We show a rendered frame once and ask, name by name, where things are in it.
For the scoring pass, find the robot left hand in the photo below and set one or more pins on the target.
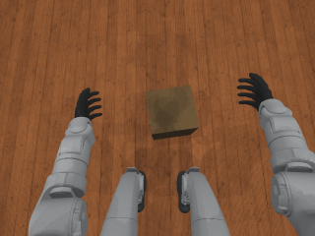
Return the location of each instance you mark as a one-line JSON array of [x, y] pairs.
[[82, 109]]

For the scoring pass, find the robot right hand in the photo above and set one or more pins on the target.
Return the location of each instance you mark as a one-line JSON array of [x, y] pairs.
[[260, 89]]

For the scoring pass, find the right robot thigh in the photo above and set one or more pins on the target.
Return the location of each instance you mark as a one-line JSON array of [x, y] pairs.
[[206, 216]]

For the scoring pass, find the left robot upper arm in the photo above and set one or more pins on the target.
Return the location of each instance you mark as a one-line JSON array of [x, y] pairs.
[[60, 217]]

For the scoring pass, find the left robot shin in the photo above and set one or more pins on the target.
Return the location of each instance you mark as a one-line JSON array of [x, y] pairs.
[[133, 169]]

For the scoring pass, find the robot right forearm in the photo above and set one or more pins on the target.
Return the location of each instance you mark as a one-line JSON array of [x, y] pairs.
[[288, 148]]

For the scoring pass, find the right robot upper arm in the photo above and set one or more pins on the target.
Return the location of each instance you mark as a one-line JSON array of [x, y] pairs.
[[293, 196]]

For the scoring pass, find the robot left forearm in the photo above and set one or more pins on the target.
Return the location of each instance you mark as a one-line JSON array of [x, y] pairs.
[[68, 177]]

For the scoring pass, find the carton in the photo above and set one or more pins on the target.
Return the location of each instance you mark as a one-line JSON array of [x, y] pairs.
[[172, 112]]

